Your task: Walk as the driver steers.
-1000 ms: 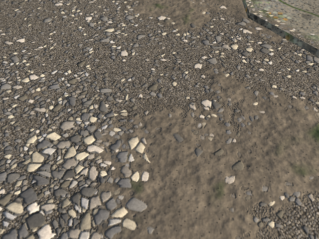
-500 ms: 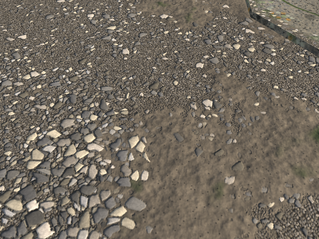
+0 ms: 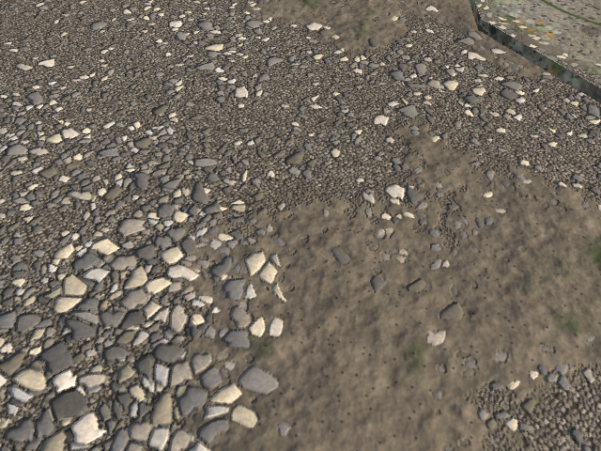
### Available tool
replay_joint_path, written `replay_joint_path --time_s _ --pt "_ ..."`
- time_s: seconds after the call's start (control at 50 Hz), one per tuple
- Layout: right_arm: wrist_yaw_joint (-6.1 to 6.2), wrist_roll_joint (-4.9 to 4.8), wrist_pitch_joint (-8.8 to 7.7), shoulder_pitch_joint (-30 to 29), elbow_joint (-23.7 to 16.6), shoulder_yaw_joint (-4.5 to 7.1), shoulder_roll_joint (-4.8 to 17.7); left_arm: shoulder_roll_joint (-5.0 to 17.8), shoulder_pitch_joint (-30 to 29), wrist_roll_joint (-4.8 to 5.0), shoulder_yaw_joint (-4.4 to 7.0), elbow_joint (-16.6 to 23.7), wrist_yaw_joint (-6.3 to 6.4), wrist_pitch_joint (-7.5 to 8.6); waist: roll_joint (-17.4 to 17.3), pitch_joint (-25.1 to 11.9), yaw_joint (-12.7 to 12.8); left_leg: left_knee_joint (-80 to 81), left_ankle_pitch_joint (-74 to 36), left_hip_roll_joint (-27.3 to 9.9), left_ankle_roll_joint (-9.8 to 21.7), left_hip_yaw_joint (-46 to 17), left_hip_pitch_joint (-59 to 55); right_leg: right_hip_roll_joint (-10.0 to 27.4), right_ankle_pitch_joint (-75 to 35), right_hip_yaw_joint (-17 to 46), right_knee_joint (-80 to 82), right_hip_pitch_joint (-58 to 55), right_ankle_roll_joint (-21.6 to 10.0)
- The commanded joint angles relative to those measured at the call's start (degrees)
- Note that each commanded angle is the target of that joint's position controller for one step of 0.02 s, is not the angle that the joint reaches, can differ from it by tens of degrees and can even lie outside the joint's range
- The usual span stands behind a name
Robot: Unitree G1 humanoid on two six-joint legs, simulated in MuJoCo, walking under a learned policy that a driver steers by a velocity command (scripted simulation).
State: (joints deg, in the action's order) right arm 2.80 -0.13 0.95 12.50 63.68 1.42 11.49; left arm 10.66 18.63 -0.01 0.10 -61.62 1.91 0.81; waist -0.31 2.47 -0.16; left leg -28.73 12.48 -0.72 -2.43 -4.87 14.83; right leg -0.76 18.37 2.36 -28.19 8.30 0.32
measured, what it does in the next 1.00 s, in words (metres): lifts its right foot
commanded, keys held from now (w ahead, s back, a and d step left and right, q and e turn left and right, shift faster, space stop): no key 0.66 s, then w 0.34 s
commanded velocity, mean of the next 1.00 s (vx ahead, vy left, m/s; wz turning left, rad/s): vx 0.08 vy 0.00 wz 0.00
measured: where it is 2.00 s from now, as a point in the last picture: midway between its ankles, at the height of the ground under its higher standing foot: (314, 421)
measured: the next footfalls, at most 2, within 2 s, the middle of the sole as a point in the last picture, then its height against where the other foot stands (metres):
right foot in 1.36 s outside the picture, level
left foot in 1.94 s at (255, 358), level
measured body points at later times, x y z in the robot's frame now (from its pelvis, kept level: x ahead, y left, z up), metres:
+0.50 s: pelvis +0.00 +0.00 +0.00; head +0.01 +0.00 +0.45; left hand -0.03 +0.23 -0.16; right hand +0.01 -0.24 -0.16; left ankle +0.03 +0.15 -0.74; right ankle -0.03 -0.13 -0.74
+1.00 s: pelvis +0.07 +0.04 +0.00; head +0.08 +0.05 +0.45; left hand +0.06 +0.28 -0.16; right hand +0.04 -0.21 -0.14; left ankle +0.04 +0.13 -0.74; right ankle -0.02 -0.11 -0.66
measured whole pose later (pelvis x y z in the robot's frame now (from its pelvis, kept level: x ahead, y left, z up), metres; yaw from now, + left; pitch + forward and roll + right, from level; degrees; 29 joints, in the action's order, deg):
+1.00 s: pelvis +0.07 +0.04 +0.00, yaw +0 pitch +0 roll +0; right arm -0.6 -0.9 -6.7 22.9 62.1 1.8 10.6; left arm 12.6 23.5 2.5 1.5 -59.1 1.2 4.5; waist 1.9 -0.8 -1.2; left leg -29.9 19.5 1.9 2.9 1.5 10.7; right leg 0.2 23.7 3.2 -61.2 19.8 -3.5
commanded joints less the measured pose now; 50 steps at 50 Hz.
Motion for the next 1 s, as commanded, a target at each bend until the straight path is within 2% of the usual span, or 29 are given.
replay_joint_path --time_s 0.02,0.66,0.68,0.7,0.74,0.76,0.8,0.82,0.84,0.86,0.88,0.9,0.92,0.94,0.96,0.98,1.0 --pt "0.15 -0.01 -0.33 2.2 -1.1 0.7 5.6 5.1 4.6 0.03 0.79 0.5 0.18 0.25 0.2 1.5 0.0 3.5 -6.4 0.3 1.7 1.4 -4.0 0.7 -5.5 0.1 6.7 7.1 -0.5" --pt "0.14 -0.17 -0.51 5.1 -1.1 0.02 4.1 3.3 8.8 0.22 0.48 -0.5 0.47 0.34 0.3 2.1 0.1 2.9 -6.3 0.7 2.1 1.4 -3.0 0.6 -5.4 -0.7 5.9 7.7 -0.2" --pt "0.16 -0.09 -0.46 6.1 -0.6 -0.19 3.3 2.6 9.9 0.19 0.32 -1.2 0.53 0.27 0.5 0.7 0.1 2.9 -0.8 1.4 2.1 2.2 -3.7 0.2 0.1 -1.1 6.4 7.2 -0.3" --pt "0.23 -0.27 -0.38 6.2 -0.5 -0.14 3.3 3.1 10.3 0.46 0.54 -1.3 0.7 0.1 1.1 1.6 0.2 1.8 7.3 2.7 2.4 3.4 -2.5 -0.2 8.1 -1.0 6.8 8.1 -1.1" --pt "0.26 -0.57 -0.84 5.8 -1.0 0.26 4.1 5.6 9.5 0.97 1.32 0.0 1.12 0.0 3.3 5.5 0.7 -1.4 22.4 4.3 3.5 5.0 3.4 1.8 24.4 2.7 8.5 11.1 -4.2" --pt "0.01 -0.63 -1.61 4.5 -1.9 0.18 3.6 6.4 10.3 1.26 1.61 0.3 1.14 0.34 4.6 7.4 1.4 -3.4 22.8 4.0 3.9 5.1 6.3 4.4 28.3 6.5 10.4 11.5 -6.1" --pt "-0.99 -0.97 -3.79 2.5 -3.3 -0.26 1.2 9.6 12.3 1.84 2.8 0.4 0.89 1.38 10.5 8.6 2.5 -12.5 13.5 3.9 3.7 7.7 11.1 12.7 31.1 18.0 16.2 8.1 -10.6" --pt "-1.51 -1.09 -4.78 1.8 -4.0 -0.28 1.2 10.7 11.4 1.96 3.31 0.9 0.76 1.66 11.4 9.8 2.3 -16.1 11.2 1.8 4.4 6.7 11.3 16.5 30.1 22.5 18.1 9.8 -12.7" --pt "-1.99 -1.47 -5.63 2.7 -4.2 -0.24 1.1 10.3 9.1 1.84 3.27 1.9 0.57 1.91 11.0 10.7 0.9 -15.2 11.7 0.8 5.5 6.4 10.0 17.2 28.0 22.9 18.2 11.4 -13.0" --pt "-2.31 -1.93 -6.24 5.5 -3.6 -0.22 0.7 9.7 6.2 2.02 3.07 2.9 0.27 2.06 10.9 11.1 -1.4 -8.8 12.3 0.6 6.6 6.7 5.0 15.7 25.0 19.9 16.3 13.7 -11.6" --pt "-2.46 -2.05 -6.57 10.4 -1.8 0.19 1.0 8.7 3.7 2.23 2.8 3.8 -0.02 2.0 9.3 10.2 -3.8 -1.4 10.6 1.9 6.8 7.4 -3.5 11.9 20.8 14.7 12.3 16.6 -9.2" --pt "-2.56 -1.6 -6.71 16.1 0.3 1.06 2.9 7.7 2.1 2.17 2.55 4.8 -0.15 2.26 4.6 8.3 -5.5 2.5 7.7 0.8 6.7 3.3 -11.0 7.4 11.9 8.9 3.5 19.4 -6.9" --pt "-2.65 -1.56 -6.93 24.5 1.8 2.99 9.2 4.4 0.9 1.89 1.68 6.2 -0.19 3.13 -10.2 4.5 -8.1 11.9 14.6 -9.0 11.1 -14.5 -19.3 0.1 3.8 -1.5 -16.9 26.6 -3.3" --pt "-3.52 -0.94 -7.56 30.1 2.0 3.66 13.8 2.4 1.1 2.16 1.17 8.2 -0.03 4.51 -19.2 0.9 -8.5 21.2 20.3 -20.5 18.3 -39.1 -23.0 -3.1 12.1 -0.5 -33.0 34.4 -2.7" --pt "-3.52 -0.18 -8.24 23.4 0.4 2.19 9.5 4.4 1.1 2.97 1.57 8.4 -0.47 5.44 -10.5 4.1 -4.6 21.2 20.5 -22.2 18.7 -39.9 -19.3 0.8 10.0 4.2 -42.5 37.8 -4.1" --pt "-3.59 -0.43 -8.48 18.2 -1.6 1.49 6.8 4.8 0.7 3.04 1.63 8.3 -1.17 6.05 -6.4 6.4 -2.9 20.3 17.1 -19.7 17.0 -31.0 -17.0 3.4 4.6 4.4 -44.9 39.2 -5.4" --pt "-3.79 -0.5 -8.34 15.1 -2.8 1.13 6.2 5.0 0.4 2.49 1.96 8.0 -1.45 6.5 -4.1 6.0 -1.8 20.7 12.2 -16.7 15.1 -23.5 -16.3 5.4 -0.4 3.5 -42.9 38.9 -6.0"
Keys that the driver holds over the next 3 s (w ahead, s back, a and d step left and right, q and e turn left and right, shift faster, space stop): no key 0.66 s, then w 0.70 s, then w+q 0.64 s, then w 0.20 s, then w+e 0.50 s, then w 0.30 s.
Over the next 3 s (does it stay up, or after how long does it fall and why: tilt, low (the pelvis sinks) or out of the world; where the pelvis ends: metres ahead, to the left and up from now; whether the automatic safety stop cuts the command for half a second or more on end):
stays up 1.20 0.17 -0.01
